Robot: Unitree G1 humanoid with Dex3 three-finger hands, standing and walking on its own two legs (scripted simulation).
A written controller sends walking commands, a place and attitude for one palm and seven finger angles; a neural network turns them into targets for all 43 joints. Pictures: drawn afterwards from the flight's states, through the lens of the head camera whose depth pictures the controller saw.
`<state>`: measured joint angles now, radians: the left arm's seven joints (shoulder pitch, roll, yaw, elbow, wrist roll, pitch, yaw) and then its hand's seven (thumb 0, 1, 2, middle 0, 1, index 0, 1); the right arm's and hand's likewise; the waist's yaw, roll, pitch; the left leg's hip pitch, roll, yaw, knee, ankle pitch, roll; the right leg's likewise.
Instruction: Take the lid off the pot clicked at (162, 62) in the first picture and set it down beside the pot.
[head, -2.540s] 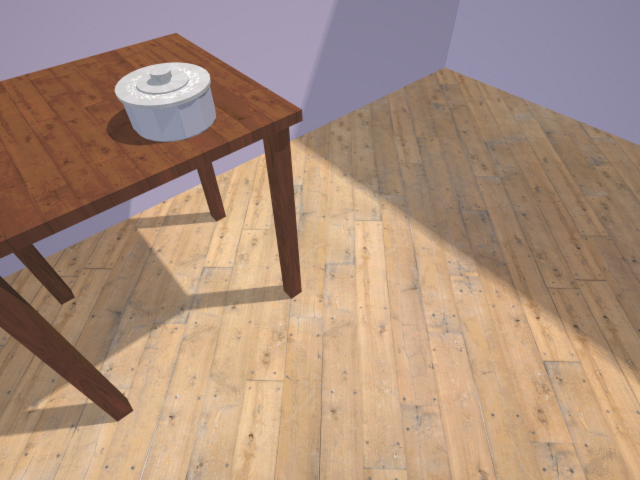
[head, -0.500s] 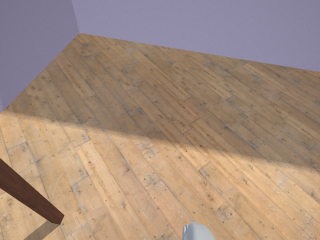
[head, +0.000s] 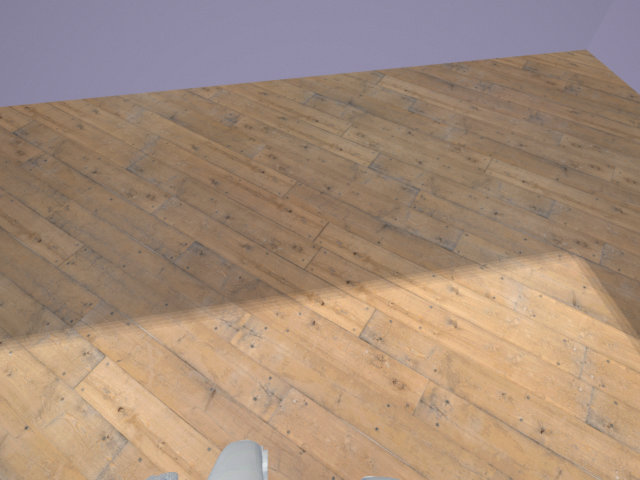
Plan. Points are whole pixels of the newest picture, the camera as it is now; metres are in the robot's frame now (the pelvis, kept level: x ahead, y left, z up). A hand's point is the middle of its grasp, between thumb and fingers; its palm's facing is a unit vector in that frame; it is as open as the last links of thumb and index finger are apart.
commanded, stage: walk to a spot facing it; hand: left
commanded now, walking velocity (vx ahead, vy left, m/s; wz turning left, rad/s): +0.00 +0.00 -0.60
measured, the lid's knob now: out of the picture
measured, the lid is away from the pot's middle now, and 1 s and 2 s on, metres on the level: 0.00 0.00 0.00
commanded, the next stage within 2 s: turn to face it in 1.88 s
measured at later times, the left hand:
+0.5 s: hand out of the picture +0.14 +0.29 -0.16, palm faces -0.23 -0.95 -0.21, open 7.4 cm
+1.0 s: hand (238, 422) +0.21 +0.13 -0.13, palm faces -0.56 -0.77 -0.29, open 7.4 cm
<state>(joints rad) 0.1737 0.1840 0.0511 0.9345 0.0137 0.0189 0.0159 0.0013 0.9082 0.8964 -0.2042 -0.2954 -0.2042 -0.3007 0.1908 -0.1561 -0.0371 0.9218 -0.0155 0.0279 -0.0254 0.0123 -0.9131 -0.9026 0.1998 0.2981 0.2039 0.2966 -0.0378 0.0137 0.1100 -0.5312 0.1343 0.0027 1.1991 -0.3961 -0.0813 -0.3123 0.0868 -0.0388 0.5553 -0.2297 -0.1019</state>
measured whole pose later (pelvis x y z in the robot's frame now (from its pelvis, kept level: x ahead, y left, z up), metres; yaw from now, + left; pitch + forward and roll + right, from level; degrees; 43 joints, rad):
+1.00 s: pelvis +0.00 +0.03 +0.01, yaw -36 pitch +1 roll +2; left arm 0.16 0.19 0.06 0.89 0.01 0.02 0.01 0.00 0.90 0.90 -0.20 -0.30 -0.20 -0.30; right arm 0.23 -0.24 -0.07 0.94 -0.02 0.05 -0.01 0.01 -0.91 -0.90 0.20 0.30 0.20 0.30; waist -0.04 0.05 0.08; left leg -0.51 0.13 0.04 1.11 -0.35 -0.11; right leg -0.24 0.05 0.01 0.50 -0.26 -0.08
